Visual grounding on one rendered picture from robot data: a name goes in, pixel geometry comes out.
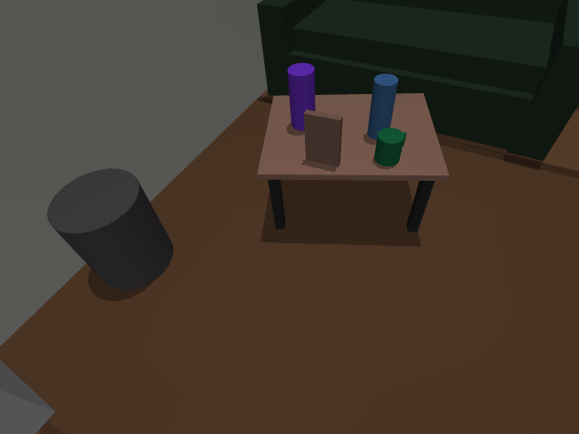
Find coffee table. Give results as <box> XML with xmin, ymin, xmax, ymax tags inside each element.
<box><xmin>257</xmin><ymin>93</ymin><xmax>449</xmax><ymax>232</ymax></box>

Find sofa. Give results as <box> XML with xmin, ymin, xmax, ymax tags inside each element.
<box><xmin>257</xmin><ymin>0</ymin><xmax>579</xmax><ymax>161</ymax></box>

